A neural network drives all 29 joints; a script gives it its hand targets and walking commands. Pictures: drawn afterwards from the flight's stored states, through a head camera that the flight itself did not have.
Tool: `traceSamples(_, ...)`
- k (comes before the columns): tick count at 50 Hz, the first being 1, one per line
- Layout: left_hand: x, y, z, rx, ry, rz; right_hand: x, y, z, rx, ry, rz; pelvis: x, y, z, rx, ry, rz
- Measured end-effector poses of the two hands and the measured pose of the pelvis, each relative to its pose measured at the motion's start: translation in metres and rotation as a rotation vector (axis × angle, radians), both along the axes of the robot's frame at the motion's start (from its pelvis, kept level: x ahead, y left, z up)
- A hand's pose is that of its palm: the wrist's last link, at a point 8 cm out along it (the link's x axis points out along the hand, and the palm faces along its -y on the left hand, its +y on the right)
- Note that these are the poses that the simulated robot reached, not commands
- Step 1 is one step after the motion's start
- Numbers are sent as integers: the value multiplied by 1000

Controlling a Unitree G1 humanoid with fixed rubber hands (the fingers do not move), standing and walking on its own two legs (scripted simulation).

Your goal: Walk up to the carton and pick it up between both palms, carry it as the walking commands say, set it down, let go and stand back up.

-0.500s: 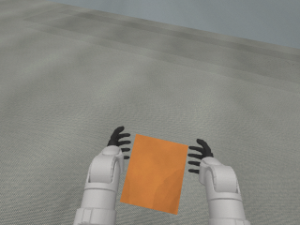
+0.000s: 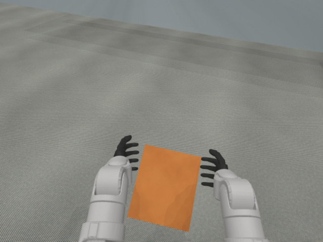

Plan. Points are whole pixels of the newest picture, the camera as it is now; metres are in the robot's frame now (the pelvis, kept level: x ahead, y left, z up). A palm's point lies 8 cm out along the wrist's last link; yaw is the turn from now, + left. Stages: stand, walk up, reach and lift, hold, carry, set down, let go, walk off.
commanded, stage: carry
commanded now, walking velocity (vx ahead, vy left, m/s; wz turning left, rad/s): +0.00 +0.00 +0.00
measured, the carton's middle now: (164, 184) +0.34 +0.00 -0.07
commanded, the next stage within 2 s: hold in 1.08 s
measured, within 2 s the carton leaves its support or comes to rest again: neither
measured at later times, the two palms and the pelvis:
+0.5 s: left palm (121, 171) +0.31 +0.11 +0.06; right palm (221, 184) +0.28 -0.13 +0.05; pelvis -0.02 +0.00 +0.00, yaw -1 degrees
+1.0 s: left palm (119, 169) +0.30 +0.11 +0.08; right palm (223, 182) +0.27 -0.13 +0.07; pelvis -0.02 +0.00 +0.01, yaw -1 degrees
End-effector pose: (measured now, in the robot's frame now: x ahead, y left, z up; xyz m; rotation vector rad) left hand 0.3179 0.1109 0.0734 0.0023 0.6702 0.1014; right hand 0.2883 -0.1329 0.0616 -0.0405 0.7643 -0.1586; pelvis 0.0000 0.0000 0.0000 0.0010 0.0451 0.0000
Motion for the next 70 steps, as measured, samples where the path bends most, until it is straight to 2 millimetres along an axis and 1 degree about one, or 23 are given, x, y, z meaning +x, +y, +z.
traceSamples(5,-10,2,-9,20,3,29,-1,2,-8,-12,-1,38,-7,-7,-3,17,0,2)
traceSamples(10,-17,4,-7,5,-11,50,-5,2,-10,8,-19,45,-13,-10,-4,6,3,2)
traceSamples(16,-17,1,-5,-49,-19,22,-14,-2,1,-1,-33,4,-16,-4,-5,-10,1,-20)
traceSamples(21,-14,-3,-14,-13,28,-13,-14,-4,-9,-30,18,5,-12,-3,-1,-11,33,-5)
traceSamples(25,-12,-2,-14,25,9,8,-10,0,-13,-37,9,22,-15,-5,0,-10,42,-21)
traceSamples(29,-16,1,-15,39,5,22,-12,1,-18,-29,7,42,-19,-8,1,-2,26,-16)
traceSamples(33,-21,2,-7,20,-16,32,-15,1,-8,-6,-21,42,-21,-9,3,-3,13,-12)
traceSamples(39,-20,-1,6,-7,-42,22,-15,-3,6,-16,-48,21,-22,-8,5,-6,8,-12)
traceSamples(44,-19,-3,6,1,-32,9,-17,-4,8,-29,-35,11,-22,-6,5,-9,4,-12)
traceSamples(49,-21,0,5,2,-24,20,-18,-1,8,-28,-27,16,-24,-5,6,-10,7,-12)
traceSamples(56,-23,2,0,6,-13,33,-18,2,2,-30,-15,29,-26,-6,5,-10,13,-11)
traceSamples(59,-24,-1,-8,-8,29,33,-14,-1,-11,-17,52,-2,-27,-6,7,-15,-36,-11)
traceSamples(61,-27,0,-10,16,44,28,-14,0,-15,-21,74,-3,-25,-5,8,-17,-65,-8)
traceSamples(65,-27,4,-6,12,20,41,-8,4,-9,-26,51,12,-23,-5,9,-20,-102,-7)
traceSamples(70,-20,11,12,-18,-39,86,3,11,9,-26,-2,20,-22,-5,10,-24,-133,3)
